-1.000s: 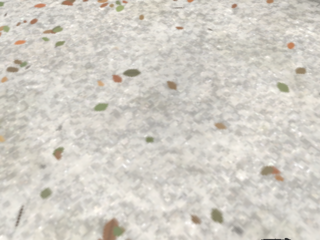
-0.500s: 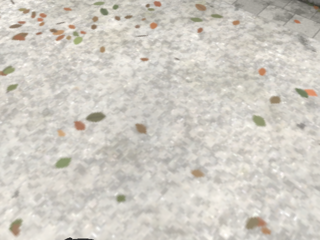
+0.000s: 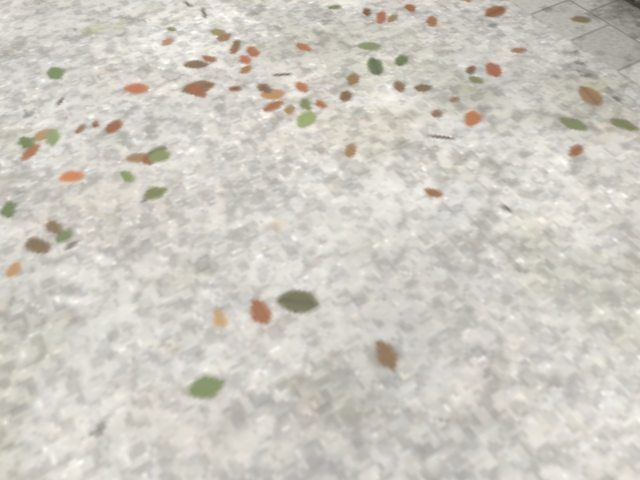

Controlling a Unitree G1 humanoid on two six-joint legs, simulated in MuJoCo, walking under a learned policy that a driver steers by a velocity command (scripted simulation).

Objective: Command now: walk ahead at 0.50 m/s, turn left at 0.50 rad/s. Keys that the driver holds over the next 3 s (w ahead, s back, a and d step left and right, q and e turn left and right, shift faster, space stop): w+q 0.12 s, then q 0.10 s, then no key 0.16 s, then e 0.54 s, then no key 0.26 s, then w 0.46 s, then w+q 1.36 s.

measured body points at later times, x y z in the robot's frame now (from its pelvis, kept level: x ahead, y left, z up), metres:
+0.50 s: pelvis +0.21 +0.04 +0.01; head +0.24 +0.06 +0.45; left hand +0.27 +0.30 -0.14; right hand +0.30 -0.21 -0.13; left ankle +0.17 +0.07 -0.74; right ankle +0.36 -0.08 -0.69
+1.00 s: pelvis +0.26 +0.04 +0.00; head +0.29 +0.03 +0.45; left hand +0.33 +0.32 -0.12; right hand +0.37 -0.23 -0.13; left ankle +0.27 +0.18 -0.70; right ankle +0.32 -0.04 -0.74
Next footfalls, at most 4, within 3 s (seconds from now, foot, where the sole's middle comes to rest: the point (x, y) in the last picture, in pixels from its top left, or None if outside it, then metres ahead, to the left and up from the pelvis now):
0.12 left None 0.21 0.08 -0.77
0.64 right None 0.36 -0.04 -0.77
1.10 left None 0.30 0.15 -0.77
1.56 right None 0.34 -0.06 -0.77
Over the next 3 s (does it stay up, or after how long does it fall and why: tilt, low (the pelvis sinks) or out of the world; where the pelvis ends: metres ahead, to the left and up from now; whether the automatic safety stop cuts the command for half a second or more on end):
stays up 1.03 0.13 0.00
